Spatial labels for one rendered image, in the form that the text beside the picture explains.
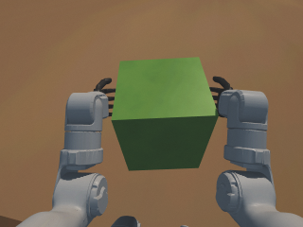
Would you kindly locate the right robot upper arm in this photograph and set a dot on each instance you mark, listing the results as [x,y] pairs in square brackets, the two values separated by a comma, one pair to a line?
[250,199]

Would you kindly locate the carton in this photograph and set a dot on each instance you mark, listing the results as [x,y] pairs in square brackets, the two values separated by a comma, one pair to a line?
[163,113]

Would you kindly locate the left robot hand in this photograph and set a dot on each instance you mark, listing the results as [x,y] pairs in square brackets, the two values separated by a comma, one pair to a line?
[99,87]

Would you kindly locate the left robot upper arm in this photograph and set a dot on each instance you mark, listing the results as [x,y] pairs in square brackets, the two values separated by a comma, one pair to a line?
[78,198]

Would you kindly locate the right robot hand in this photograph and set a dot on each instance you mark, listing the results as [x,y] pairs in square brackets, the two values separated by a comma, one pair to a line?
[225,85]

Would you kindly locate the left robot thigh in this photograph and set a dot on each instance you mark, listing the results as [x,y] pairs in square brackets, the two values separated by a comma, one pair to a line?
[126,221]

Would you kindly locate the robot left forearm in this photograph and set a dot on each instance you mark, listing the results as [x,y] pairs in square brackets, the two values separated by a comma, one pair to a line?
[84,114]

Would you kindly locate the robot right forearm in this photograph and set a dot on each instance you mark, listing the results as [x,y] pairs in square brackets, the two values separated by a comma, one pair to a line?
[247,122]

